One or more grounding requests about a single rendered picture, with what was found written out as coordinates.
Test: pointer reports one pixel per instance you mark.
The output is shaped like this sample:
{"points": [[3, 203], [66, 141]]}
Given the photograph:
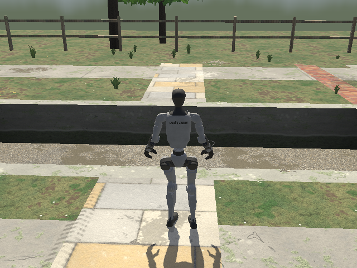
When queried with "robot right shin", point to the robot right shin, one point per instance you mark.
{"points": [[192, 203]]}

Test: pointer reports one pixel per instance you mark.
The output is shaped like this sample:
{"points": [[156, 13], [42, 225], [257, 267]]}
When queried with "left robot upper arm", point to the left robot upper arm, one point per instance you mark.
{"points": [[157, 127]]}

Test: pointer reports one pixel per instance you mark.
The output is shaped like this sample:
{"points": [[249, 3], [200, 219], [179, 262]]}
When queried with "left robot hand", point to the left robot hand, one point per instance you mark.
{"points": [[147, 153]]}

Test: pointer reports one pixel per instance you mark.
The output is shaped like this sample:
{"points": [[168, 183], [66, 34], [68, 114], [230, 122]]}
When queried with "right robot forearm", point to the right robot forearm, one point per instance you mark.
{"points": [[207, 145]]}

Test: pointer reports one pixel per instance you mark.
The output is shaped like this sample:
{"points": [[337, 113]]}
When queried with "left robot forearm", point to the left robot forearm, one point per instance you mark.
{"points": [[150, 145]]}

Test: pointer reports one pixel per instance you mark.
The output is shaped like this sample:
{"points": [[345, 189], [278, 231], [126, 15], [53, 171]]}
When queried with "humanoid robot torso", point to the humanoid robot torso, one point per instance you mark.
{"points": [[178, 130]]}

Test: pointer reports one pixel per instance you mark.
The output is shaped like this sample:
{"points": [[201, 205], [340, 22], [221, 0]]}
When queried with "right robot upper arm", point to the right robot upper arm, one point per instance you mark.
{"points": [[199, 127]]}

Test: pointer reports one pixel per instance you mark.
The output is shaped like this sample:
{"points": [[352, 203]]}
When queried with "right robot hand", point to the right robot hand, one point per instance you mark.
{"points": [[210, 154]]}

